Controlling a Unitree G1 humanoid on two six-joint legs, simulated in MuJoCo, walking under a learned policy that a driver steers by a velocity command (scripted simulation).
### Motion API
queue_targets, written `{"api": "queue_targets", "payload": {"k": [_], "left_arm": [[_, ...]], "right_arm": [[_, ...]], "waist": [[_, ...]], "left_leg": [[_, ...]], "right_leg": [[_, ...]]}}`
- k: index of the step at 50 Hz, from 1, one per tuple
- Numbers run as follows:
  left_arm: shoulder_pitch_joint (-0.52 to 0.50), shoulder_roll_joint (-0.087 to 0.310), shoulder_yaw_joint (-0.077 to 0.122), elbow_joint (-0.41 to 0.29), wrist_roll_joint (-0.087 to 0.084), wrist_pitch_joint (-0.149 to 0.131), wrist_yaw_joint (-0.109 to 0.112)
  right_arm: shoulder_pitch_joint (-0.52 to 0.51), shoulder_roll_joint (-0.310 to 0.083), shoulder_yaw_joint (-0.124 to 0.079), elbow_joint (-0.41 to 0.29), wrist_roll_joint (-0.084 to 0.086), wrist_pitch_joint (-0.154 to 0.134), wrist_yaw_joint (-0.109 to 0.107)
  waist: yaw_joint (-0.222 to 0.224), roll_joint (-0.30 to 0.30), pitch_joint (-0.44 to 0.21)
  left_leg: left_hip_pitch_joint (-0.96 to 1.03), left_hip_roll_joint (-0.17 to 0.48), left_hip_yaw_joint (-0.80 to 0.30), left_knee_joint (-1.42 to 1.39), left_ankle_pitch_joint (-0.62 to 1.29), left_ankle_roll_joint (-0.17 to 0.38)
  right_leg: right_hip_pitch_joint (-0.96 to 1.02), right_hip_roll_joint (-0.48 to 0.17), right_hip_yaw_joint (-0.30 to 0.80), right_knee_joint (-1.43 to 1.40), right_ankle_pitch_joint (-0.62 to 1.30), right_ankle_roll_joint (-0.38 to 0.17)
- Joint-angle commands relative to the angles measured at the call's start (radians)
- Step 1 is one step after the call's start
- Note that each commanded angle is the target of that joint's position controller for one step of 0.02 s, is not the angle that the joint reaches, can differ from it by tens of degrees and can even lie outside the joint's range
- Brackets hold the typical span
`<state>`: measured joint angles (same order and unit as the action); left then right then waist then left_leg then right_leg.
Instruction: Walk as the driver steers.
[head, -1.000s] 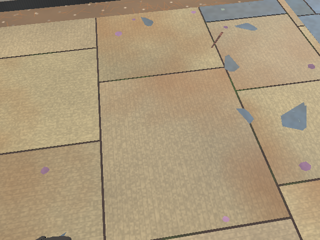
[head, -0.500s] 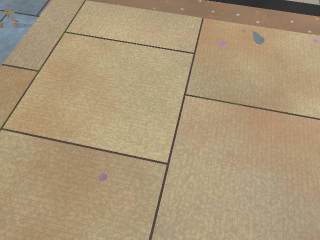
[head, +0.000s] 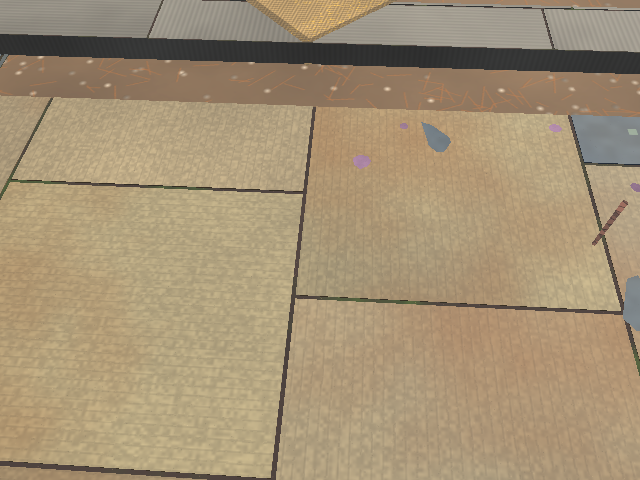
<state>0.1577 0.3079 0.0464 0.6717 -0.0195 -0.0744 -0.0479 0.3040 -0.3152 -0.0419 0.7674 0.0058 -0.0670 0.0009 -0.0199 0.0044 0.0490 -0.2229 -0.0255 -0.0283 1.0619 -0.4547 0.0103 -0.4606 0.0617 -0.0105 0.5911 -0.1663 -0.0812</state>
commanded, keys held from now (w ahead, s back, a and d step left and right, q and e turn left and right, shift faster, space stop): w+e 0.52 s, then w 0.30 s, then w+q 0.18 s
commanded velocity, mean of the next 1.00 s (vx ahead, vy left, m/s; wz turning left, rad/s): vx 0.50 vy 0.00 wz -0.36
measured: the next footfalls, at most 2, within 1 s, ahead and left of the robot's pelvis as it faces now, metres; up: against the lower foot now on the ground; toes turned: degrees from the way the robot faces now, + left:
left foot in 0.40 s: +0.43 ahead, +0.10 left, +0.00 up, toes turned -18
right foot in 0.90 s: +0.58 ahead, -0.25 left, +0.00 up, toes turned -25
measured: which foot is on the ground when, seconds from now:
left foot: up 0.00-0.38, down 0.40-0.90, up 0.92-1.00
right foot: down 0.00-0.42, up 0.44-0.88, down 0.90-1.00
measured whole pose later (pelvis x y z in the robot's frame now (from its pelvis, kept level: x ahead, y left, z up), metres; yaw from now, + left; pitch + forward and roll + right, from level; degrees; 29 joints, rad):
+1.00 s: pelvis +0.52 -0.12 +0.01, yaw -21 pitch +2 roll +1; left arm 0.12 0.26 0.03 0.64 0.00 -0.07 -0.02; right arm 0.36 -0.31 -0.04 0.87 0.04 -0.07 0.01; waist -0.04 0.02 0.04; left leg -0.32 0.03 -0.04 1.10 -0.44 0.01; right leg -0.39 0.00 -0.06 0.54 -0.19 -0.04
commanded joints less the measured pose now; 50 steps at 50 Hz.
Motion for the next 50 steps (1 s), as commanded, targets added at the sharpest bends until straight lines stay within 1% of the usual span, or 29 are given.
{"api": "queue_targets", "payload": {"k": [1, 2, 5, 7, 11, 15, 18, 19, 20, 21, 22, 23, 24, 25, 26, 28, 31, 36, 38, 40, 42, 43, 44, 45, 46, 47, 48, 49, 50], "left_arm": [[0.173, 0.146, 0.045, -0.032, 0.006, 0.001, 0.014], [0.134, 0.125, 0.037, -0.044, 0.013, 0.0, 0.018], [0.098, 0.129, 0.038, -0.056, 0.014, 0.002, 0.031], [0.112, 0.152, 0.045, -0.044, 0.009, 0.002, 0.043], [0.165, 0.165, 0.051, -0.013, -0.003, 0.017, 0.061], [0.222, 0.16, 0.054, 0.016, -0.012, 0.033, 0.068], [0.203, 0.156, 0.058, 0.017, -0.007, 0.043, 0.071], [0.186, 0.14, 0.053, 0.011, -0.005, 0.045, 0.069], [0.179, 0.094, 0.036, -0.001, 0.003, 0.042, 0.063], [0.26, 0.03, 0.015, -0.023, 0.001, 0.036, 0.061], [0.321, 0.044, 0.007, -0.039, -0.013, 0.029, 0.062], [0.271, 0.137, 0.03, -0.022, -0.021, 0.031, 0.062], [0.183, 0.159, 0.038, -0.034, -0.014, 0.037, 0.061], [0.139, 0.146, 0.039, -0.048, -0.004, 0.039, 0.06], [0.122, 0.133, 0.043, -0.054, 0.0, 0.042, 0.056], [0.137, 0.081, 0.033, -0.053, -0.006, 0.048, 0.049], [0.092, 0.037, 0.018, -0.069, 0.003, 0.047, 0.047], [-0.053, 0.012, -0.004, -0.093, 0.01, 0.017, 0.021], [-0.118, 0.015, -0.005, -0.112, 0.004, 0.011, 0.012], [-0.156, 0.031, -0.001, -0.131, 0.0, 0.009, 0.007], [-0.149, 0.053, 0.009, -0.136, 0.003, 0.006, 0.005], [-0.079, 0.075, 0.023, -0.12, 0.008, 0.003, 0.008], [0.06, 0.118, 0.048, -0.076, 0.012, 0.003, 0.015], [0.234, 0.185, 0.073, -0.043, 0.023, 0.009, 0.03], [0.288, 0.278, 0.087, -0.036, 0.035, 0.016, 0.039], [0.3, 0.189, 0.067, -0.037, 0.03, 0.015, 0.039], [0.243, 0.146, 0.05, -0.029, 0.024, 0.01, 0.038], [0.184, 0.114, 0.041, -0.025, 0.021, 0.005, 0.036], [0.13, 0.082, 0.033, -0.021, 0.024, -0.001, 0.032]], "right_arm": [[-0.111, -0.125, -0.017, -0.149, 0.01, -0.068, 0.013], [-0.112, -0.131, -0.024, -0.149, -0.012, -0.064, 0.007], [-0.062, -0.101, -0.021, -0.138, -0.026, -0.041, 0.002], [-0.103, -0.081, -0.014, -0.151, -0.028, -0.031, -0.003], [-0.256, -0.041, 0.002, -0.179, -0.021, -0.039, 0.002], [-0.332, -0.069, -0.01, -0.199, -0.002, -0.054, 0.016], [-0.28, -0.105, -0.03, -0.186, 0.002, -0.065, 0.018], [-0.203, -0.121, -0.042, -0.166, 0.0, -0.069, 0.013], [-0.089, -0.154, -0.057, -0.153, -0.015, -0.073, 0.006], [0.035, -0.232, -0.078, -0.142, -0.035, -0.068, -0.002], [0.086, -0.218, -0.081, -0.111, -0.013, -0.053, 0.007], [0.039, -0.135, -0.06, -0.126, -0.001, -0.047, 0.006], [-0.002, -0.101, -0.05, -0.131, -0.005, -0.039, 0.002], [-0.041, -0.084, -0.042, -0.125, -0.01, -0.035, 0.002], [-0.064, -0.064, -0.036, -0.117, -0.015, -0.036, 0.0], [-0.067, -0.057, -0.034, -0.097, -0.017, -0.043, 0.004], [-0.052, -0.089, -0.045, -0.059, -0.01, -0.054, 0.012], [-0.03, -0.132, -0.051, -0.015, 0.01, -0.039, 0.011], [0.022, -0.15, -0.054, 0.013, 0.018, -0.031, 0.011], [0.052, -0.163, -0.057, 0.039, 0.025, -0.019, 0.011], [0.063, -0.174, -0.059, 0.057, 0.031, -0.005, 0.008], [0.051, -0.18, -0.057, 0.062, 0.034, 0.001, 0.005], [0.051, -0.166, -0.049, 0.064, 0.033, 0.004, 0.003], [0.044, -0.118, -0.026, 0.042, 0.011, -0.001, 0.003], [0.152, 0.008, 0.013, 0.012, -0.001, -0.016, 0.007], [0.116, -0.086, -0.01, 0.033, 0.023, -0.029, 0.008], [0.042, -0.137, -0.029, 0.006, 0.047, -0.033, 0.011], [-0.003, -0.127, -0.028, -0.003, 0.042, -0.033, 0.008], [-0.023, -0.116, -0.031, -0.004, 0.027, -0.027, 0.004]], "waist": [[0.091, -0.012, -0.129], [0.058, -0.013, -0.098], [0.009, -0.062, -0.077], [0.016, -0.056, -0.055], [0.075, -0.076, -0.042], [0.096, -0.09, -0.045], [0.054, -0.127, -0.052], [0.01, -0.126, -0.084], [-0.047, -0.092, -0.192], [-0.054, 0.091, -0.348], [-0.037, 0.323, -0.402], [-0.053, 0.187, -0.262], [-0.06, 0.108, -0.153], [-0.044, 0.069, -0.076], [-0.025, 0.081, -0.043], [-0.003, 0.109, -0.027], [0.003, 0.081, -0.013], [-0.036, 0.054, -0.003], [-0.059, 0.057, 0.006], [-0.057, 0.068, 0.016], [-0.03, 0.08, 0.006], [0.024, 0.082, -0.034], [0.096, 0.067, -0.12], [0.171, 0.008, -0.255], [0.117, -0.253, -0.394], [0.16, -0.189, -0.421], [0.146, -0.159, -0.259], [0.116, -0.124, -0.178], [0.086, -0.108, -0.119]], "left_leg": [[-0.544, 0.076, -0.074, 0.172, 0.071, 0.012], [-0.481, 0.106, -0.076, 0.089, 0.116, 0.005], [-0.398, 0.111, -0.051, -0.014, 0.155, -0.044], [-0.399, 0.1, -0.031, -0.124, 0.234, -0.077], [-0.301, 0.043, -0.02, -0.422, 0.502, -0.094], [-0.255, 0.013, -0.055, -0.556, 0.523, -0.074], [-0.187, 0.017, -0.067, -0.598, 0.409, -0.027], [-0.072, 0.019, -0.048, -0.642, 0.415, 0.001], [0.142, 0.103, -0.107, -0.626, 0.402, 0.053], [0.502, 0.319, -0.404, -0.625, 0.296, 0.17], [0.609, 0.455, -0.749, -0.718, 0.057, 0.258], [0.495, 0.428, -0.686, -0.755, -0.078, 0.223], [0.374, 0.383, -0.534, -0.767, -0.018, 0.184], [0.261, 0.34, -0.422, -0.795, 0.102, 0.172], [0.191, 0.307, -0.338, -0.819, 0.19, 0.163], [0.107, 0.265, -0.238, -0.868, 0.276, 0.169], [0.094, 0.269, -0.154, -0.913, 0.397, 0.208], [0.111, 0.232, -0.013, -0.92, 0.511, 0.186], [0.141, 0.248, -0.009, -0.914, 0.508, 0.179], [0.202, 0.279, -0.017, -0.892, 0.538, 0.167], [0.243, 0.296, -0.025, -0.834, 0.652, 0.15], [0.233, 0.28, -0.008, -0.746, 0.792, 0.132], [0.177, 0.234, 0.024, -0.584, 0.876, 0.106], [-0.013, 0.184, 0.052, -0.322, 0.668, 0.065], [-0.387, 0.014, 0.065, 0.049, -0.006, -0.004], [-0.474, 0.025, -0.091, 0.194, -0.131, -0.003], [-0.545, 0.07, -0.088, 0.222, -0.06, 0.006], [-0.53, 0.114, -0.064, 0.184, 0.025, 0.007], [-0.502, 0.138, -0.06, 0.137, 0.087, 0.002]], "right_leg": [[0.536, -0.305, 0.533, -0.311, -0.081, -0.211], [0.439, -0.273, 0.47, -0.328, 0.029, -0.2], [0.304, -0.224, 0.38, -0.365, 0.216, -0.214], [0.249, -0.198, 0.323, -0.375, 0.275, -0.21], [0.194, -0.13, 0.267, -0.351, 0.2, -0.141], [0.279, -0.165, 0.369, -0.286, 0.117, -0.117], [0.349, -0.196, 0.447, -0.198, 0.149, -0.093], [0.336, -0.167, 0.436, -0.131, 0.192, -0.072], [0.275, -0.117, 0.388, 0.047, 0.177, -0.042], [0.009, 0.008, 0.26, 0.367, -0.068, 0.025], [-0.224, 0.024, 0.196, 0.589, -0.435, 0.053], [-0.301, -0.045, 0.211, 0.676, -0.37, 0.063], [-0.307, -0.077, 0.171, 0.692, -0.288, 0.071], [-0.291, -0.105, 0.153, 0.658, -0.23, 0.078], [-0.266, -0.134, 0.15, 0.618, -0.188, 0.08], [-0.202, -0.15, 0.128, 0.57, -0.156, 0.082], [-0.221, -0.153, 0.121, 0.438, -0.1, 0.093], [-0.146, -0.147, 0.046, 0.117, 0.14, 0.088], [-0.118, -0.133, 0.024, 0.047, 0.162, 0.081], [-0.116, -0.122, 0.022, -0.005, 0.119, 0.059], [-0.053, -0.101, 0.007, -0.053, 0.056, 0.03], [0.068, -0.075, -0.013, -0.096, 0.059, 0.01], [0.281, -0.053, -0.028, -0.123, 0.087, -0.016], [0.58, -0.193, 0.111, -0.079, 0.117, -0.067], [0.881, -0.47, 0.568, -0.16, -0.037, -0.211], [0.837, -0.483, 0.694, -0.247, -0.15, -0.224], [0.726, -0.448, 0.533, -0.266, -0.126, -0.182], [0.608, -0.399, 0.409, -0.291, -0.066, -0.154], [0.505, -0.364, 0.326, -0.328, -0.009, -0.138]]}}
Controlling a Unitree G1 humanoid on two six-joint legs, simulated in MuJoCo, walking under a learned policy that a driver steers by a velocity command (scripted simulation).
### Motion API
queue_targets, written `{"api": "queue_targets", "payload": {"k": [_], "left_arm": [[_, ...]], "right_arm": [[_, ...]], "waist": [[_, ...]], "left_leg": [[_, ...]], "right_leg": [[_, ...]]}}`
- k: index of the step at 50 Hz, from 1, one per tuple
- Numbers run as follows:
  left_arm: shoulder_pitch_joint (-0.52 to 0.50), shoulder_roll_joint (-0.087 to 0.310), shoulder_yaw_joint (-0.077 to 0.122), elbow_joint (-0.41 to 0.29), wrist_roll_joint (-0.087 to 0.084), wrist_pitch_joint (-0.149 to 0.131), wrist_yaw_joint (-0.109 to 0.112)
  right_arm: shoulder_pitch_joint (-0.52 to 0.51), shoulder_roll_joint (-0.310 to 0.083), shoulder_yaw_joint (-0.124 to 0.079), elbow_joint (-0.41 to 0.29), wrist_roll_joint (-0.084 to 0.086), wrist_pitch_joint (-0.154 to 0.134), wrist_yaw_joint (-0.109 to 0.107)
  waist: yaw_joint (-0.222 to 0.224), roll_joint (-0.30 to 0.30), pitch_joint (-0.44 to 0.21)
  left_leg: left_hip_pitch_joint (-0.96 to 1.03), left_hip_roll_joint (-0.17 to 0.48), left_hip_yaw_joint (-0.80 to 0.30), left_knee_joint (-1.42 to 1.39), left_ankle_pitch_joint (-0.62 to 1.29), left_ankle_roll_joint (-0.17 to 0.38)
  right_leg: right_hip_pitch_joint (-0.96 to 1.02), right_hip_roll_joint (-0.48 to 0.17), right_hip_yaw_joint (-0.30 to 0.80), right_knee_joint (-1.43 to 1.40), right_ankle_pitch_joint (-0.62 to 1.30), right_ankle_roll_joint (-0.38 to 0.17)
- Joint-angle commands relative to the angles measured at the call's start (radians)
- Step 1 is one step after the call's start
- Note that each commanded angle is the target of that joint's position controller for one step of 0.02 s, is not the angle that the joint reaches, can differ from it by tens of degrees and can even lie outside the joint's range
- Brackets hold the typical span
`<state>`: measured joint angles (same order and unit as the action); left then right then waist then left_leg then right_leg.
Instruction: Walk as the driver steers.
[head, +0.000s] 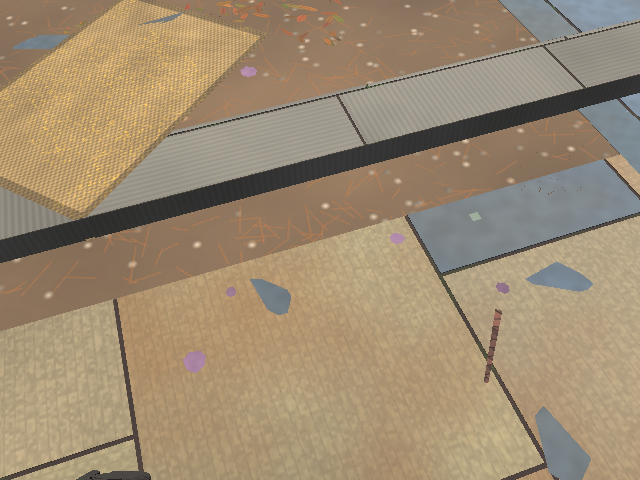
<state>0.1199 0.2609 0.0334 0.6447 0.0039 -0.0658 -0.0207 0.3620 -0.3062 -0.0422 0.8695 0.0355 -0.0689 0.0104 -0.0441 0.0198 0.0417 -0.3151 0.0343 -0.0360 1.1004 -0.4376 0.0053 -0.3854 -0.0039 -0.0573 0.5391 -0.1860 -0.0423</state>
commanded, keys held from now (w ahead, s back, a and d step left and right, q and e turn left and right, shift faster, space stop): w+q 0.84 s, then w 0.16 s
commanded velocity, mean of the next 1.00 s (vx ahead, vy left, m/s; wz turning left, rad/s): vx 0.50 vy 0.00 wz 0.48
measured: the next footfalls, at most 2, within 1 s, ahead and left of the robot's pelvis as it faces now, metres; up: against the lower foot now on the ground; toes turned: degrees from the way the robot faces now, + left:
left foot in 0.42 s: +0.37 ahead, +0.17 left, +0.00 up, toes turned +17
right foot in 0.90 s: +0.69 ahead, +0.09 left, +0.00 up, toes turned +33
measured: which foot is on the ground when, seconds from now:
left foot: up 0.00-0.40, down 0.42-0.90, up 0.92-1.00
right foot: down 0.00-0.44, up 0.46-0.88, down 0.90-1.00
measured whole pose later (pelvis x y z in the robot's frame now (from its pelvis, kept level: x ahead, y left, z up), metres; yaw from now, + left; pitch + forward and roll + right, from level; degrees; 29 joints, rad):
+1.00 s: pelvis +0.55 +0.12 +0.00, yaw +32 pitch +1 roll +0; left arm 0.15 0.27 0.03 0.73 0.05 -0.07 -0.01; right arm 0.35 -0.32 -0.08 0.77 -0.03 -0.03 0.01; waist -0.04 0.02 0.02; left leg -0.28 -0.11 -0.14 1.04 -0.44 0.06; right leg -0.39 0.03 0.00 0.54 -0.18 -0.03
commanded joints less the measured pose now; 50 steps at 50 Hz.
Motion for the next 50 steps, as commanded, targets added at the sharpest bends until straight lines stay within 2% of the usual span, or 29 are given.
{"api": "queue_targets", "payload": {"k": [1, 3, 7, 11, 14, 16, 18, 19, 20, 21, 22, 23, 24, 25, 26, 27, 28, 31, 36, 39, 42, 43, 44, 45, 46, 47, 48, 49, 50], "left_arm": [[0.132, 0.104, 0.041, 0.008, 0.007, -0.019, 0.002], [0.102, 0.097, 0.046, 0.026, 0.009, -0.04, 0.0], [0.102, 0.123, 0.06, 0.07, 0.014, -0.053, 0.013], [0.127, 0.16, 0.071, 0.099, 0.007, -0.044, 0.027], [0.178, 0.183, 0.081, 0.132, -0.008, -0.027, 0.031], [0.196, 0.196, 0.087, 0.148, -0.019, -0.011, 0.032], [0.185, 0.222, 0.093, 0.15, -0.025, 0.005, 0.037], [0.176, 0.236, 0.097, 0.147, -0.028, 0.014, 0.041], [0.161, 0.242, 0.097, 0.143, -0.031, 0.023, 0.044], [0.159, 0.226, 0.089, 0.137, -0.03, 0.024, 0.048], [0.226, 0.129, 0.057, 0.095, 0.006, 0.01, 0.044], [0.225, 0.077, 0.029, 0.066, 0.005, -0.027, 0.032], [0.099, 0.166, 0.051, 0.043, -0.036, -0.056, 0.018], [0.052, 0.165, 0.048, 0.024, -0.051, -0.072, 0.015], [0.055, 0.157, 0.049, 0.035, -0.029, -0.078, 0.022], [0.069, 0.168, 0.057, 0.046, -0.007, -0.072, 0.028], [0.087, 0.169, 0.06, 0.051, 0.0, -0.06, 0.026], [0.081, 0.13, 0.053, 0.044, 0.012, -0.032, 0.027], [-0.11, 0.083, 0.03, -0.006, 0.004, -0.035, 0.018], [-0.175, 0.104, 0.034, -0.028, -0.012, -0.047, 0.004], [-0.155, 0.144, 0.049, -0.027, -0.015, -0.06, -0.006], [-0.068, 0.121, 0.03, -0.001, 0.059, -0.022, -0.006], [0.007, 0.125, 0.034, 0.016, 0.069, -0.016, 0.001], [0.11, 0.158, 0.044, 0.037, 0.075, -0.024, 0.011], [0.271, 0.236, 0.056, 0.041, 0.084, -0.031, 0.023], [0.27, 0.363, 0.092, 0.075, 0.066, -0.011, 0.023], [0.205, 0.248, 0.072, 0.058, 0.038, -0.001, 0.015], [0.153, 0.172, 0.051, 0.051, 0.029, 0.0, 0.012], [0.129, 0.135, 0.039, 0.064, 0.033, 0.0, 0.01]], "right_arm": [[-0.061, -0.113, -0.035, -0.096, -0.006, -0.011, -0.007], [-0.028, -0.062, -0.028, -0.084, -0.003, 0.017, -0.008], [-0.103, -0.038, -0.027, -0.116, -0.011, 0.036, -0.007], [-0.23, -0.015, -0.013, -0.156, -0.015, 0.026, 0.02], [-0.32, -0.015, -0.009, -0.202, -0.015, 0.027, 0.037], [-0.354, -0.025, -0.012, -0.23, -0.014, 0.028, 0.047], [-0.336, -0.048, -0.025, -0.246, -0.015, 0.032, 0.054], [-0.286, -0.07, -0.037, -0.243, -0.015, 0.036, 0.054], [-0.172, -0.105, -0.06, -0.219, -0.011, 0.039, 0.05], [-0.006, -0.165, -0.095, -0.176, -0.009, 0.045, 0.035], [0.079, -0.286, -0.129, -0.159, -0.006, 0.053, 0.013], [0.044, -0.296, -0.117, -0.198, -0.007, 0.037, 0.019], [0.037, -0.21, -0.091, -0.2, -0.015, 0.022, 0.026], [-0.001, -0.176, -0.081, -0.196, -0.018, 0.011, 0.026], [-0.066, -0.145, -0.072, -0.203, -0.016, 0.007, 0.025], [-0.118, -0.111, -0.061, -0.217, -0.022, 0.004, 0.02], [-0.144, -0.101, -0.056, -0.233, -0.032, 0.005, 0.015], [-0.131, -0.128, -0.064, -0.23, -0.027, -0.001, -0.001], [-0.063, -0.151, -0.072, -0.204, -0.016, 0.012, -0.025], [-0.016, -0.156, -0.074, -0.183, -0.01, 0.02, -0.029], [-0.012, -0.146, -0.075, -0.179, -0.01, 0.026, -0.034], [-0.004, -0.184, -0.082, -0.175, -0.087, 0.028, -0.014], [-0.001, -0.157, -0.079, -0.174, -0.085, 0.025, -0.008], [0.018, -0.119, -0.066, -0.166, -0.071, 0.017, -0.003], [0.043, -0.05, -0.046, -0.186, -0.061, 0.009, -0.002], [0.169, -0.025, -0.043, -0.21, -0.041, 0.011, 0.003], [0.12, -0.108, -0.05, -0.155, -0.068, 0.029, -0.009], [0.026, -0.118, -0.053, -0.161, -0.068, 0.028, 0.002], [-0.021, -0.106, -0.048, -0.167, -0.067, 0.027, 0.01]], "waist": [[0.076, -0.137, -0.086], [0.042, -0.117, -0.063], [0.037, -0.08, -0.001], [0.081, -0.058, 0.035], [0.113, -0.044, 0.064], [0.114, -0.051, 0.068], [0.083, -0.078, 0.028], [0.049, -0.098, -0.016], [-0.019, -0.097, -0.08], [-0.104, -0.067, -0.167], [-0.076, 0.156, -0.258], [-0.031, 0.203, -0.401], [-0.087, 0.087, -0.334], [-0.063, 0.06, -0.212], [-0.014, -0.009, -0.133], [0.024, 0.007, -0.101], [0.048, 0.026, -0.091], [0.061, 0.019, -0.074], [-0.009, 0.057, -0.032], [-0.033, 0.068, -0.025], [-0.009, 0.092, -0.031], [0.003, 0.141, -0.054], [0.036, 0.126, -0.062], [0.09, 0.055, -0.116], [0.148, -0.108, -0.261], [0.064, -0.441, -0.323], [0.071, -0.184, -0.197], [0.077, -0.09, -0.11], [0.068, -0.072, -0.074]], "left_leg": [[-0.347, 0.099, -0.062, 0.073, 0.119, 0.003], [-0.289, 0.104, -0.062, 0.051, 0.162, -0.01], [-0.361, 0.103, -0.081, -0.097, 0.322, -0.028], [-0.328, 0.086, -0.009, -0.328, 0.494, -0.013], [-0.36, 0.078, 0.025, -0.422, 0.476, 0.015], [-0.374, 0.064, 0.051, -0.457, 0.41, 0.04], [-0.299, 0.013, 0.105, -0.468, 0.315, 0.075], [-0.218, -0.026, 0.137, -0.461, 0.261, 0.097], [-0.068, -0.072, 0.159, -0.484, 0.25, 0.125], [0.195, -0.101, 0.131, -0.541, 0.298, 0.165], [0.556, 0.13, -0.273, -0.562, 0.268, 0.293], [0.717, 0.298, -0.79, -0.756, 0.075, 0.441], [0.679, 0.288, -0.721, -0.823, 0.061, 0.381], [0.552, 0.254, -0.583, -0.824, 0.118, 0.343], [0.404, 0.208, -0.47, -0.824, 0.225, 0.308], [0.294, 0.173, -0.39, -0.836, 0.332, 0.29], [0.225, 0.15, -0.357, -0.857, 0.39, 0.287], [0.12, 0.117, -0.271, -0.885, 0.53, 0.295], [0.056, 0.046, -0.204, -0.871, 0.403, 0.223], [0.088, 0.075, -0.268, -0.834, 0.33, 0.21], [0.171, 0.111, -0.359, -0.747, 0.316, 0.189], [0.171, 0.076, -0.329, -0.706, 0.438, 0.161], [0.146, 0.057, -0.325, -0.624, 0.503, 0.139], [0.115, 0.0, -0.282, -0.456, 0.54, 0.113], [0.029, -0.063, -0.184, -0.154, 0.338, 0.088], [-0.261, -0.201, -0.077, 0.049, -0.128, 0.053], [-0.346, -0.119, -0.138, 0.134, -0.062, 0.066], [-0.322, -0.096, -0.136, 0.101, 0.034, 0.066], [-0.286, -0.07, -0.125, 0.048, 0.084, 0.061]], "right_leg": [[0.351, -0.27, 0.301, -0.314, 0.068, -0.164], [0.269, -0.265, 0.217, -0.373, 0.146, -0.17], [0.261, -0.254, 0.066, -0.42, 0.241, -0.16], [0.284, -0.238, -0.056, -0.437, 0.252, -0.132], [0.382, -0.268, -0.092, -0.414, 0.273, -0.121], [0.457, -0.288, -0.111, -0.368, 0.347, -0.107], [0.501, -0.291, -0.14, -0.262, 0.628, -0.085], [0.51, -0.286, -0.152, -0.165, 0.796, -0.072], [0.48, -0.265, -0.172, 0.0, 0.888, -0.052], [0.349, -0.223, -0.19, 0.234, 0.797, -0.014], [-0.047, -0.115, -0.186, 0.608, 0.183, 0.052], [-0.302, 0.061, 0.045, 0.837, -0.42, 0.078], [-0.409, 0.002, 0.158, 0.863, -0.363, 0.052], [-0.43, -0.04, 0.146, 0.8, -0.276, 0.029], [-0.38, -0.081, 0.143, 0.706, -0.207, 0.028], [-0.306, -0.109, 0.146, 0.629, -0.16, 0.035], [-0.248, -0.118, 0.148, 0.6, -0.13, 0.045], [-0.211, -0.102, 0.118, 0.479, -0.057, 0.093], [-0.149, -0.034, 0.106, 0.103, 0.24, 0.123], [-0.109, -0.01, 0.124, 0.005, 0.275, 0.114], [-0.077, -0.009, 0.154, -0.048, 0.183, 0.08], [-0.011, 0.002, 0.068, 0.0, 0.11, 0.071], [0.09, 0.011, 0.064, -0.035, 0.058, 0.048], [0.237, -0.031, 0.111, -0.071, 0.003, 0.018], [0.431, -0.262, 0.373, -0.109, -0.169, -0.03], [0.594, -0.418, 0.864, -0.294, -0.282, -0.154], [0.507, -0.394, 0.833, -0.301, -0.429, -0.145], [0.403, -0.333, 0.658, -0.299, -0.365, -0.121], [0.34, -0.282, 0.527, -0.306, -0.211, -0.103]]}}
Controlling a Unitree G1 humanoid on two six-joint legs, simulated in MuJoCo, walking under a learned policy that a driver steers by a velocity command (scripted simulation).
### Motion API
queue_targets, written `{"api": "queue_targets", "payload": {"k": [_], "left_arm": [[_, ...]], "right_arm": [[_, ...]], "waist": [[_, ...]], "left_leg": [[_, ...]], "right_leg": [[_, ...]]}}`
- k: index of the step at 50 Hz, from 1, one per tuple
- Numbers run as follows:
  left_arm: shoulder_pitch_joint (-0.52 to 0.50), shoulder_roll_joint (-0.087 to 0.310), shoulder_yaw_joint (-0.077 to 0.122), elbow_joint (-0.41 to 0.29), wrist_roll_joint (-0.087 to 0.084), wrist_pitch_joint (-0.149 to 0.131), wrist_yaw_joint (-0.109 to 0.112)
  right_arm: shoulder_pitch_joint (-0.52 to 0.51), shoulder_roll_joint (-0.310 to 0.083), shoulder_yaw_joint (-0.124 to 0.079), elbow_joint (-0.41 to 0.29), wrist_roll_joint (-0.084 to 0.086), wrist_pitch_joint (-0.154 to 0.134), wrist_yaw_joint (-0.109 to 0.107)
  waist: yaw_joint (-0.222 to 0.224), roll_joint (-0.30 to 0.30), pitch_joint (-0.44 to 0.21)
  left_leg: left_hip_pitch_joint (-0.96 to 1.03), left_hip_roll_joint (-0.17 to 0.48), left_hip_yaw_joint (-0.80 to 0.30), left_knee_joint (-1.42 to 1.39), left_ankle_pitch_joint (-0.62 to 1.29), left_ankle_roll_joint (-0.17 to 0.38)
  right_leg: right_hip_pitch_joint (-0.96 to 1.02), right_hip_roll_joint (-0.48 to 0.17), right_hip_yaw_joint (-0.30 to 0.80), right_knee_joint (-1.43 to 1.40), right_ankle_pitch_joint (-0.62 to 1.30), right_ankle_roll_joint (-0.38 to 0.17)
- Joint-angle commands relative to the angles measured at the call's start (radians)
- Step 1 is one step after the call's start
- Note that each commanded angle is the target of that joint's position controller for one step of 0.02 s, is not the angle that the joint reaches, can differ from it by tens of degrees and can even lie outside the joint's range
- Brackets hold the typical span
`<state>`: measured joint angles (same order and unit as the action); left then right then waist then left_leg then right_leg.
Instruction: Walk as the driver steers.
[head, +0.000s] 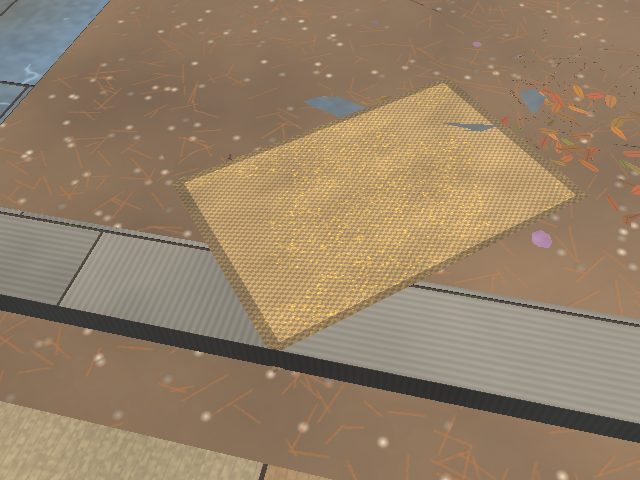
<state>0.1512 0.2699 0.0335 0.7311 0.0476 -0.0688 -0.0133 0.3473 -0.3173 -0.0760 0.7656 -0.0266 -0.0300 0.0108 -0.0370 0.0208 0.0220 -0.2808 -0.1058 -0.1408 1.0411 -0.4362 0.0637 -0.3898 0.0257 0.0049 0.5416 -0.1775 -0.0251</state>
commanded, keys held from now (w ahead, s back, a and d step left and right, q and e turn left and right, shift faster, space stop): w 0.20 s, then w+e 0.80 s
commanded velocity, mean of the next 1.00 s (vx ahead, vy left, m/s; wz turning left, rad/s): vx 0.50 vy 0.00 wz -0.27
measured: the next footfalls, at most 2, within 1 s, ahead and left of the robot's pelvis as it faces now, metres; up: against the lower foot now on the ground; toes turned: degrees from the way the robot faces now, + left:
left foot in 0.38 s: +0.33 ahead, +0.12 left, +0.00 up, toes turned +1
right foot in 0.90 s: +0.56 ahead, -0.11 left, +0.00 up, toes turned -22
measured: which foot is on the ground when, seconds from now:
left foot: up 0.00-0.36, down 0.38-0.90, up 0.92-1.00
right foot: down 0.00-0.38, up 0.40-0.88, down 0.90-1.00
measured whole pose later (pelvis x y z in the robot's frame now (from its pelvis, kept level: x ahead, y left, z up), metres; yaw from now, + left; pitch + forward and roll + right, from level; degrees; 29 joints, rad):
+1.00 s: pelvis +0.50 -0.04 -0.01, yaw -21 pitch +0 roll +0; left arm 0.17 0.27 0.06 0.83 0.02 0.00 -0.01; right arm 0.28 -0.23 -0.03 0.84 -0.03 -0.06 0.00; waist -0.02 0.02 0.05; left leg -0.39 0.07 0.04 1.39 -0.38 -0.01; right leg -0.34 0.11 -0.07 0.59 -0.25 -0.14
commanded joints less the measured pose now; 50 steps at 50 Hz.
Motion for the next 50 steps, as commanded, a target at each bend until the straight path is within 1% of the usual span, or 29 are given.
{"api": "queue_targets", "payload": {"k": [1, 2, 4, 6, 10, 14, 16, 17, 18, 19, 20, 21, 22, 23, 25, 29, 34, 35, 39, 41, 42, 43, 44, 45, 46, 47, 48, 49, 50], "left_arm": [[0.108, 0.112, 0.033, -0.003, -0.014, -0.002, 0.005], [0.119, 0.108, 0.032, 0.016, -0.016, -0.009, 0.005], [0.16, 0.113, 0.034, 0.047, -0.025, -0.027, -0.002], [0.187, 0.122, 0.037, 0.073, -0.032, -0.035, -0.004], [0.224, 0.114, 0.034, 0.116, -0.032, -0.026, -0.004], [0.29, 0.146, 0.041, 0.163, -0.035, -0.014, -0.007], [0.284, 0.167, 0.046, 0.174, -0.035, -0.009, -0.004], [0.269, 0.172, 0.047, 0.176, -0.038, -0.007, -0.001], [0.266, 0.155, 0.042, 0.18, -0.043, -0.007, -0.001], [0.242, 0.119, 0.03, 0.157, -0.048, -0.012, -0.002], [0.307, 0.003, 0.002, 0.118, -0.066, -0.011, 0.001], [0.298, 0.107, 0.029, 0.135, -0.042, 0.008, 0.015], [0.265, 0.122, 0.039, 0.143, -0.033, 0.018, 0.012], [0.24, 0.096, 0.036, 0.147, -0.034, 0.021, 0.002], [0.233, 0.073, 0.038, 0.159, -0.02, 0.04, -0.01], [0.153, 0.035, 0.036, 0.132, -0.014, 0.062, -0.031], [-0.041, 0.012, 0.02, 0.058, -0.013, 0.061, -0.057], [-0.056, -0.002, 0.012, 0.052, -0.012, 0.064, -0.057], [-0.154, 0.015, 0.006, 0.001, -0.004, 0.066, -0.057], [-0.124, 0.021, 0.01, 0.004, -0.003, 0.069, -0.046], [-0.063, 0.033, 0.017, 0.017, -0.001, 0.069, -0.038], [0.038, 0.049, 0.028, 0.044, -0.004, 0.064, -0.033], [0.18, 0.072, 0.046, 0.09, -0.004, 0.053, -0.025], [0.282, 0.17, 0.081, 0.119, 0.003, 0.049, -0.009], [0.224, 0.319, 0.11, 0.089, 0.001, 0.06, -0.002], [0.265, 0.299, 0.115, 0.089, -0.035, 0.074, 0.002], [0.215, 0.238, 0.099, 0.099, -0.039, 0.075, 0.012], [0.185, 0.17, 0.079, 0.1, -0.033, 0.073, 0.017], [0.156, 0.133, 0.066, 0.098, -0.03, 0.063, 0.019]], "right_arm": [[-0.035, -0.083, -0.012, -0.069, -0.015, -0.008, 0.018], [-0.024, -0.072, -0.007, -0.058, -0.022, -0.002, 0.024], [-0.024, -0.06, -0.001, -0.049, -0.023, 0.005, 0.026], [-0.076, -0.049, 0.007, -0.06, -0.023, 0.006, 0.03], [-0.236, -0.011, 0.037, -0.094, -0.018, -0.002, 0.042], [-0.319, -0.008, 0.048, -0.113, -0.01, -0.013, 0.036], [-0.293, -0.022, 0.043, -0.106, -0.009, -0.021, 0.024], [-0.237, -0.031, 0.037, -0.087, -0.012, -0.027, 0.016], [-0.131, -0.057, 0.024, -0.046, -0.022, -0.037, 0.003], [0.021, -0.122, 0.004, -0.016, -0.041, -0.048, -0.012], [0.109, -0.234, -0.021, -0.014, -0.05, -0.043, -0.022], [0.082, -0.203, -0.022, -0.007, -0.018, -0.028, -0.022], [-0.011, -0.123, 0.002, -0.019, -0.01, -0.026, -0.019], [-0.073, -0.066, 0.017, -0.022, -0.003, -0.032, -0.015], [-0.101, -0.017, 0.031, -0.009, -0.001, -0.048, -0.02], [-0.056, -0.032, 0.021, 0.031, 0.009, -0.077, -0.021], [-0.02, -0.027, 0.02, 0.073, 0.003, -0.075, -0.022], [-0.005, -0.03, 0.018, 0.082, 0.001, -0.074, -0.024], [0.055, -0.056, 0.013, 0.114, -0.003, -0.063, -0.033], [0.044, -0.07, 0.013, 0.114, -0.006, -0.052, -0.036], [0.037, -0.094, 0.008, 0.111, -0.005, -0.045, -0.037], [0.021, -0.12, 0.0, 0.103, 0.002, -0.035, -0.036], [-0.008, -0.13, -0.003, 0.091, 0.016, -0.028, -0.029], [-0.023, -0.094, 0.004, 0.067, 0.016, -0.031, -0.021], [0.027, 0.016, 0.025, -0.008, 0.02, -0.041, -0.011], [-0.09, -0.048, 0.019, -0.03, -0.005, -0.049, -0.01], [-0.118, -0.027, 0.025, -0.042, 0.001, -0.057, -0.01], [-0.112, -0.021, 0.028, -0.037, -0.001, -0.062, -0.01], [-0.112, -0.005, 0.03, -0.039, -0.015, -0.054, -0.009]], "waist": [[0.057, -0.111, -0.029], [0.049, -0.142, -0.029], [0.045, -0.142, -0.044], [0.047, -0.139, -0.027], [0.082, -0.142, 0.019], [0.096, -0.132, 0.029], [0.068, -0.121, 0.026], [0.032, -0.107, 0.01], [-0.016, -0.059, -0.045], [-0.087, 0.023, -0.15], [-0.087, 0.236, -0.275], [-0.076, 0.169, -0.247], [-0.032, 0.091, -0.106], [-0.007, 0.083, -0.03], [0.031, 0.105, 0.021], [0.046, 0.068, 0.014], [0.023, 0.055, 0.057], [0.021, 0.072, 0.047], [0.002, 0.045, 0.07], [0.027, 0.054, 0.031], [0.058, 0.062, -0.016], [0.1, 0.073, -0.075], [0.17, 0.044, -0.145], [0.211, -0.058, -0.186], [0.097, -0.264, -0.245], [0.176, -0.07, -0.26], [0.132, -0.056, -0.109], [0.092, -0.028, -0.012], [0.06, -0.011, 0.011]], "left_leg": [[-0.302, 0.09, -0.006, 0.059, 0.094, -0.006], [-0.27, 0.094, 0.006, 0.035, 0.105, -0.016], [-0.265, 0.085, 0.027, 0.014, 0.115, -0.026], [-0.315, 0.104, 0.05, -0.044, 0.145, -0.037], [-0.306, 0.151, 0.139, -0.266, 0.268, -0.058], [-0.182, 0.121, 0.193, -0.429, 0.299, -0.054], [-0.104, 0.109, 0.188, -0.481, 0.285, -0.037], [-0.012, 0.096, 0.188, -0.538, 0.294, -0.026], [0.154, 0.092, 0.179, -0.596, 0.308, -0.006], [0.368, 0.234, 0.031, -0.632, 0.219, 0.035], [0.609, 0.526, -0.33, -0.72, 0.112, 0.117], [0.491, 0.558, -0.473, -0.795, -0.004, 0.153], [0.377, 0.502, -0.343, -0.818, -0.047, 0.131], [0.287, 0.448, -0.223, -0.848, 0.044, 0.111], [0.198, 0.376, -0.046, -0.88, 0.243, 0.067], [0.217, 0.364, 0.105, -0.892, 0.482, 0.076], [0.222, 0.339, 0.25, -0.904, 0.55, 0.076], [0.229, 0.341, 0.276, -0.89, 0.566, 0.077], [0.329, 0.396, 0.313, -0.836, 0.724, 0.073], [0.361, 0.391, 0.37, -0.701, 1.082, 0.055], [0.362, 0.389, 0.387, -0.573, 1.265, 0.049], [0.331, 0.388, 0.386, -0.417, 1.303, 0.044], [0.226, 0.364, 0.395, -0.203, 1.139, 0.016], [-0.014, 0.289, 0.387, 0.101, 0.619, -0.026], [-0.391, 0.107, 0.295, 0.472, -0.093, -0.089], [-0.484, 0.127, 0.117, 0.516, -0.011, -0.084], [-0.544, 0.172, 0.119, 0.501, 0.061, -0.076], [-0.544, 0.193, 0.143, 0.49, 0.077, -0.069], [-0.529, 0.209, 0.137, 0.502, 0.08, -0.066]], "right_leg": [[0.314, -0.27, 0.37, -0.314, -0.093, -0.114], [0.297, -0.242, 0.307, -0.316, 0.011, -0.111], [0.315, -0.237, 0.254, -0.314, 0.177, -0.136], [0.335, -0.245, 0.219, -0.341, 0.214, -0.158], [0.312, -0.214, 0.129, -0.392, 0.202, -0.154], [0.292, -0.217, 0.135, -0.337, 0.33, -0.142], [0.29, -0.236, 0.165, -0.284, 0.381, -0.131], [0.277, -0.226, 0.164, -0.224, 0.43, -0.117], [0.238, -0.18, 0.13, -0.089, 0.48, -0.096], [0.117, -0.118, 0.086, 0.134, 0.346, -0.069], [-0.15, 0.02, -0.02, 0.434, -0.204, -0.03], [-0.218, 0.011, 0.032, 0.566, -0.337, -0.047], [-0.235, -0.044, 0.067, 0.592, -0.269, -0.06], [-0.225, -0.076, 0.06, 0.571, -0.204, -0.056], [-0.178, -0.103, 0.048, 0.537, -0.138, -0.038], [-0.235, -0.111, 0.022, 0.543, -0.036, -0.011], [-0.276, -0.111, -0.022, 0.33, 0.119, 0.013], [-0.248, -0.105, -0.05, 0.308, 0.126, 0.008], [-0.243, -0.091, -0.103, 0.209, 0.071, -0.056], [-0.139, -0.022, -0.162, 0.19, -0.029, -0.098], [-0.05, 0.019, -0.176, 0.179, -0.081, -0.12], [0.074, 0.052, -0.172, 0.133, -0.088, -0.143], [0.284, 0.074, -0.149, 0.009, 0.01, -0.167], [0.497, -0.06, 0.057, -0.078, -0.03, -0.203], [0.7, -0.368, 0.612, -0.148, 0.197, -0.36], [0.659, -0.375, 0.659, -0.251, 0.083, -0.396], [0.544, -0.352, 0.546, -0.268, -0.026, -0.374], [0.418, -0.3, 0.477, -0.283, -0.015, -0.325], [0.336, -0.246, 0.415, -0.276, 0.044, -0.292]]}}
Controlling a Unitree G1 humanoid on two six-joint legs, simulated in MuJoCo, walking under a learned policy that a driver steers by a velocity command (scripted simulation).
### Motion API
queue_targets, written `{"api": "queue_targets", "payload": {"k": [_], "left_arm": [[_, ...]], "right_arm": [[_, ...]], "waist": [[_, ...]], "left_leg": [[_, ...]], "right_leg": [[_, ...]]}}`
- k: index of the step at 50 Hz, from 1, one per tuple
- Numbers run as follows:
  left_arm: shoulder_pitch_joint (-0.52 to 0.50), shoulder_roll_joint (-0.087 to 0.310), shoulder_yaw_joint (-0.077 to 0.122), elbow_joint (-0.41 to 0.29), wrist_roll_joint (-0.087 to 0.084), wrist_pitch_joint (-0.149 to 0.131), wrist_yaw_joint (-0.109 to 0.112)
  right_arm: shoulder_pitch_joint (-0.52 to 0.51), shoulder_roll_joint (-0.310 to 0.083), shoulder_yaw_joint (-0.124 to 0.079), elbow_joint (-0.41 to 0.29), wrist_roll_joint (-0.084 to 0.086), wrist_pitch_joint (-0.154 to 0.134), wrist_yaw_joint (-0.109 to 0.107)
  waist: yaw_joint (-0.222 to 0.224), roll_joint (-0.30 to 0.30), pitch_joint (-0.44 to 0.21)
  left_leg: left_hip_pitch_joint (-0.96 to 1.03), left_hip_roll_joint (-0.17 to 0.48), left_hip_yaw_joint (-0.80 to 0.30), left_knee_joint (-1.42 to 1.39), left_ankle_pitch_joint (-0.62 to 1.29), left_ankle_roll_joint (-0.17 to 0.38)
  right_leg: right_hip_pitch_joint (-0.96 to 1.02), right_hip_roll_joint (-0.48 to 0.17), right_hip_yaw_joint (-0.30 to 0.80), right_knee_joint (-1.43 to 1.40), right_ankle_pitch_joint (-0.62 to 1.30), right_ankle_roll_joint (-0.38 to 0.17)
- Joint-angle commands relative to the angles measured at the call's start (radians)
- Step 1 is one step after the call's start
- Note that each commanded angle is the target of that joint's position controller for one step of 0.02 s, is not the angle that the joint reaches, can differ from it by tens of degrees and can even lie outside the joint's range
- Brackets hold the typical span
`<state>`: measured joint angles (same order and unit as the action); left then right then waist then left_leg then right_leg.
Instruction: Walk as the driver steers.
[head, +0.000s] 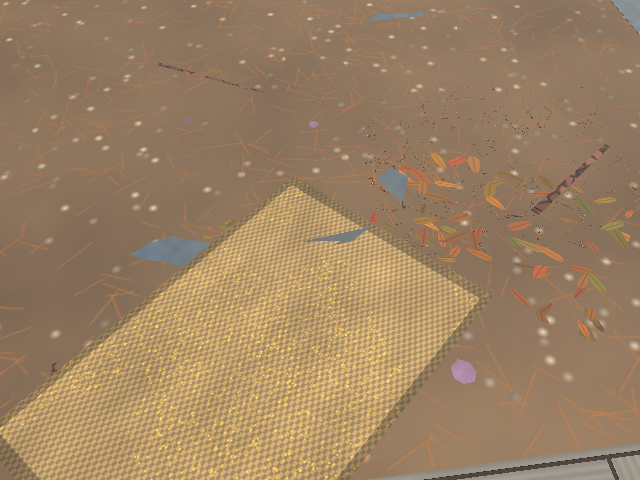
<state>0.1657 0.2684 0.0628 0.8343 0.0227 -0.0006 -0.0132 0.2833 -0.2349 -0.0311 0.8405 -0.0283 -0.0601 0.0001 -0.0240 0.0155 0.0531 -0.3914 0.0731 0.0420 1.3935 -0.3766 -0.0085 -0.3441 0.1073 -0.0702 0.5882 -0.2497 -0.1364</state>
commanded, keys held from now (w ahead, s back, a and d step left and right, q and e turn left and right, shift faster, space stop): w+e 0.20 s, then w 0.08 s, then w+q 0.72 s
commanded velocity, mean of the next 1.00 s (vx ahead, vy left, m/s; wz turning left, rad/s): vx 0.50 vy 0.00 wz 0.04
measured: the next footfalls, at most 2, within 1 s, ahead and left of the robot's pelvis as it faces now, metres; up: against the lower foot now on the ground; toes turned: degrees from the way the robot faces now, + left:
left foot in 0.36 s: +0.40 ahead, +0.07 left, +0.08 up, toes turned -8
right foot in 0.90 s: +0.69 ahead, -0.14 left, +0.08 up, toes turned +8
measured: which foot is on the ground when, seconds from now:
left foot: up 0.00-0.34, down 0.36-0.90, up 0.92-1.00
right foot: down 0.00-0.38, up 0.40-0.88, down 0.90-1.00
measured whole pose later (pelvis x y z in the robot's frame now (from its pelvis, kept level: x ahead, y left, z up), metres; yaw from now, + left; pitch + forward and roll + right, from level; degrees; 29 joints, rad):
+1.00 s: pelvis +0.57 -0.04 +0.09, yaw +8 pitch +3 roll -1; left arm 0.07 0.24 0.05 0.67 0.00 -0.11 0.00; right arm 0.40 -0.28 -0.06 0.76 0.03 -0.04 -0.02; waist -0.05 0.03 0.00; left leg -0.35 -0.04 -0.11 1.15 -0.43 0.02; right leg -0.38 0.04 -0.01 0.48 -0.16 -0.03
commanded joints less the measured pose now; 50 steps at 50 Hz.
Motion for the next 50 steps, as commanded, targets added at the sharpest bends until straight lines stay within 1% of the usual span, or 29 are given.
{"api": "queue_targets", "payload": {"k": [1, 5, 9, 11, 14, 16, 17, 18, 19, 20, 21, 22, 23, 24, 25, 26, 28, 31, 34, 38, 41, 43, 44, 45, 46, 47, 48, 49, 50], "left_arm": [[0.118, 0.101, 0.023, -0.012, -0.012, -0.015, 0.022], [0.208, 0.121, 0.016, 0.019, -0.007, -0.058, 0.013], [0.289, 0.112, -0.001, 0.035, -0.009, -0.058, 0.033], [0.294, 0.11, 0.0, 0.027, -0.016, -0.058, 0.045], [0.301, 0.111, 0.005, 0.044, -0.021, -0.063, 0.042], [0.31, 0.123, 0.006, 0.042, -0.011, -0.062, 0.034], [0.301, 0.14, 0.015, 0.043, 0.002, -0.063, 0.032], [0.211, 0.146, 0.007, 0.035, -0.05, -0.05, 0.039], [0.202, 0.12, 0.001, 0.003, -0.025, -0.049, 0.043], [0.332, -0.039, -0.027, -0.011, 0.002, -0.057, 0.011], [0.356, 0.072, -0.005, 0.024, 0.016, -0.086, -0.022], [0.22, 0.088, 0.001, -0.02, -0.017, -0.094, -0.036], [0.106, 0.072, -0.009, -0.073, -0.023, -0.097, -0.033], [0.075, 0.039, -0.02, -0.102, -0.022, -0.101, -0.027], [0.083, 0.026, -0.026, -0.112, -0.03, -0.096, -0.022], [0.091, 0.018, -0.03, -0.12, -0.034, -0.092, -0.016], [0.077, 0.016, -0.037, -0.145, -0.016, -0.084, 0.0], [-0.068, 0.024, -0.035, -0.203, 0.001, -0.088, 0.016], [-0.211, -0.008, -0.043, -0.238, -0.022, -0.094, 0.014], [-0.326, 0.023, -0.029, -0.264, -0.039, -0.108, -0.003], [-0.341, 0.051, -0.013, -0.273, -0.039, -0.131, -0.018], [-0.239, 0.088, 0.009, -0.248, -0.037, -0.143, -0.015], [-0.112, 0.125, 0.029, -0.221, -0.03, -0.147, -0.005], [0.079, 0.185, 0.047, -0.199, -0.015, -0.146, 0.009], [0.169, 0.236, 0.059, -0.18, -0.006, -0.129, 0.016], [0.167, 0.156, 0.043, -0.179, -0.024, -0.121, 0.015], [0.117, 0.088, 0.026, -0.188, -0.026, -0.113, 0.021], [0.075, 0.076, 0.019, -0.185, -0.023, -0.107, 0.022], [0.047, 0.066, 0.015, -0.174, -0.015, -0.105, 0.02]], "right_arm": [[-0.026, -0.072, -0.008, -0.116, -0.024, -0.004, 0.007], [-0.152, 0.0, 0.021, -0.223, -0.028, 0.044, -0.001], [-0.365, 0.008, 0.059, -0.367, -0.052, 0.047, 0.003], [-0.363, -0.015, 0.056, -0.376, -0.04, 0.044, 0.015], [-0.315, 0.015, 0.067, -0.372, -0.014, 0.054, 0.009], [-0.171, -0.016, 0.049, -0.316, -0.004, 0.051, 0.004], [-0.043, -0.054, 0.029, -0.279, 0.008, 0.045, -0.003], [0.014, -0.174, -0.019, -0.311, 0.071, -0.006, 0.007], [0.164, -0.246, -0.037, -0.235, 0.053, -0.021, 0.011], [0.168, -0.268, -0.042, -0.177, 0.022, -0.023, 0.015], [0.068, -0.152, -0.022, -0.21, 0.03, -0.027, 0.002], [0.01, -0.096, -0.008, -0.194, 0.05, -0.022, -0.002], [-0.001, -0.077, -0.003, -0.169, 0.049, -0.028, 0.009], [-0.026, -0.066, -0.001, -0.151, 0.035, -0.035, 0.022], [-0.035, -0.027, 0.011, -0.135, 0.024, -0.043, 0.031], [-0.021, -0.008, 0.014, -0.117, 0.027, -0.046, 0.037], [0.003, -0.041, 0.001, -0.097, 0.045, -0.047, 0.034], [0.091, -0.098, -0.018, -0.085, 0.045, -0.052, 0.015], [0.161, -0.129, -0.032, -0.082, 0.052, -0.038, -0.013], [0.216, -0.154, -0.046, -0.075, 0.062, -0.011, -0.023], [0.207, -0.155, -0.056, -0.077, 0.062, 0.012, -0.028], [0.162, -0.169, -0.066, -0.091, 0.058, 0.021, -0.031], [0.13, -0.159, -0.065, -0.11, 0.055, 0.019, -0.028], [0.082, -0.122, -0.052, -0.151, 0.04, 0.012, -0.022], [0.218, -0.03, -0.023, -0.172, 0.054, 0.0, -0.019], [0.245, -0.111, -0.033, -0.161, 0.07, -0.003, -0.022], [0.155, -0.169, -0.053, -0.163, 0.073, 0.001, -0.022], [0.082, -0.173, -0.057, -0.178, 0.061, 0.004, -0.021], [0.033, -0.158, -0.059, -0.194, 0.05, 0.001, -0.018]], "waist": [[0.015, -0.014, -0.018], [0.013, -0.05, -0.031], [0.05, -0.026, -0.004], [0.053, -0.028, -0.033], [0.042, -0.085, -0.091], [-0.011, -0.122, -0.175], [-0.07, -0.141, -0.221], [-0.18, -0.181, -0.285], [-0.191, -0.03, -0.416], [-0.044, 0.438, -0.46], [-0.029, 0.243, -0.337], [-0.017, 0.1, -0.134], [0.003, -0.073, -0.022], [0.046, -0.099, 0.007], [0.078, -0.058, 0.002], [0.088, -0.029, -0.005], [0.09, -0.003, -0.018], [0.033, 0.037, -0.047], [-0.028, 0.062, -0.057], [-0.079, 0.083, -0.043], [-0.068, 0.09, -0.038], [-0.008, 0.118, -0.079], [0.056, 0.109, -0.165], [0.144, 0.048, -0.32], [0.098, -0.246, -0.466], [0.101, -0.282, -0.445], [0.112, -0.177, -0.288], [0.097, -0.088, -0.182], [0.075, -0.066, -0.114]], "left_leg": [[-0.393, 0.037, -0.043, 0.176, 0.033, -0.001], [-0.654, 0.023, -0.004, 0.441, -0.036, -0.003], [-0.737, 0.02, 0.04, 0.21, -0.003, -0.011], [-0.578, 0.021, 0.043, -0.042, 0.102, -0.006], [-0.365, -0.029, 0.082, -0.278, 0.115, 0.057], [-0.149, -0.124, 0.142, -0.355, 0.005, 0.102], [-0.073, -0.143, 0.113, -0.407, -0.038, 0.127], [0.096, -0.091, 0.005, -0.669, 0.177, 0.147], [0.372, 0.04, -0.289, -0.794, 0.118, 0.209], [0.59, 0.257, -0.947, -1.083, 0.156, 0.386], [0.486, 0.281, -1.097, -1.136, -0.019, 0.385], [0.337, 0.261, -0.916, -1.128, -0.094, 0.356], [0.204, 0.216, -0.733, -1.135, -0.084, 0.311], [0.117, 0.15, -0.574, -1.147, 0.014, 0.269], [0.086, 0.089, -0.457, -1.159, 0.112, 0.245], [0.088, 0.051, -0.387, -1.173, 0.174, 0.239], [0.087, 0.0, -0.286, -1.19, 0.284, 0.249], [0.137, 0.001, -0.252, -1.211, 0.481, 0.245], [0.189, 0.002, -0.257, -1.205, 0.45, 0.22], [0.323, 0.066, -0.36, -1.148, 0.361, 0.222], [0.376, 0.087, -0.423, -1.076, 0.381, 0.21], [0.355, 0.067, -0.428, -0.983, 0.529, 0.186], [0.298, 0.021, -0.39, -0.86, 0.607, 0.155], [0.131, -0.027, -0.34, -0.611, 0.485, 0.121], [-0.248, -0.168, -0.216, -0.297, -0.079, 0.047], [-0.378, -0.1, -0.223, -0.119, -0.196, 0.036], [-0.423, -0.059, -0.215, -0.064, -0.104, 0.024], [-0.397, -0.025, -0.18, -0.075, -0.021, 0.016], [-0.376, -0.003, -0.169, -0.111, 0.027, 0.015]], "right_leg": [[0.209, -0.287, 0.435, -0.324, 0.17, -0.164], [0.144, -0.242, 0.423, -0.305, 0.168, -0.173], [0.091, -0.187, 0.45, -0.401, 0.046, -0.148], [0.137, -0.2, 0.412, -0.457, 0.308, -0.141], [0.29, -0.226, 0.3, -0.44, 0.795, -0.103], [0.367, -0.246, 0.227, -0.271, 1.312, -0.06], [0.426, -0.277, 0.224, -0.115, 1.453, -0.042], [0.411, -0.283, 0.26, 0.051, 1.445, -0.019], [0.265, -0.177, 0.248, 0.361, 1.017, -0.013], [-0.171, 0.088, 0.251, 0.743, -0.097, 0.056], [-0.3, 0.023, 0.325, 0.982, -0.122, 0.056], [-0.398, -0.015, 0.245, 1.08, -0.132, 0.064], [-0.429, -0.062, 0.2, 1.076, -0.106, 0.046], [-0.417, -0.11, 0.189, 1.007, -0.034, 0.037], [-0.382, -0.138, 0.18, 0.969, -0.003, 0.031], [-0.39, -0.15, 0.163, 0.938, 0.021, 0.032], [-0.374, -0.172, 0.119, 0.743, 0.062, 0.078], [-0.383, -0.167, 0.085, 0.483, 0.18, 0.135], [-0.306, -0.125, 0.094, 0.147, 0.283, 0.18], [-0.303, -0.1, 0.123, -0.052, 0.294, 0.196], [-0.235, -0.085, 0.141, -0.147, 0.251, 0.164], [-0.059, -0.069, 0.126, -0.196, 0.204, 0.122], [0.144, -0.106, 0.137, -0.202, 0.229, 0.084], [0.447, -0.269, 0.278, -0.137, 0.195, 0.01], [0.816, -0.511, 0.689, -0.168, 0.071, -0.151], [0.785, -0.551, 0.854, -0.24, -0.132, -0.17], [0.648, -0.505, 0.704, -0.27, -0.154, -0.125], [0.494, -0.455, 0.554, -0.291, -0.046, -0.088], [0.38, -0.41, 0.464, -0.323, 0.051, -0.071]]}}
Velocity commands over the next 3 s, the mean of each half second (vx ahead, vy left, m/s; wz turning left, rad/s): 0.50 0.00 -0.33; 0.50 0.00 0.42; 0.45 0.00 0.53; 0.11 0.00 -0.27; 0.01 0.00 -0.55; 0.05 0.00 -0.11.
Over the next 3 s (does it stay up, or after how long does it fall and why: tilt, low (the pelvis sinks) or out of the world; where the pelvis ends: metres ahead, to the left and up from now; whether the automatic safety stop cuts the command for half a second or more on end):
stays up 0.97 0.09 0.09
